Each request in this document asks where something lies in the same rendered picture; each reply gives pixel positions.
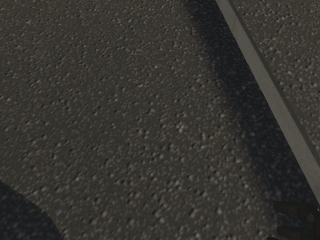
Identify robot right hand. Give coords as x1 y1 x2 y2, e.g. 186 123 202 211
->
266 200 320 240

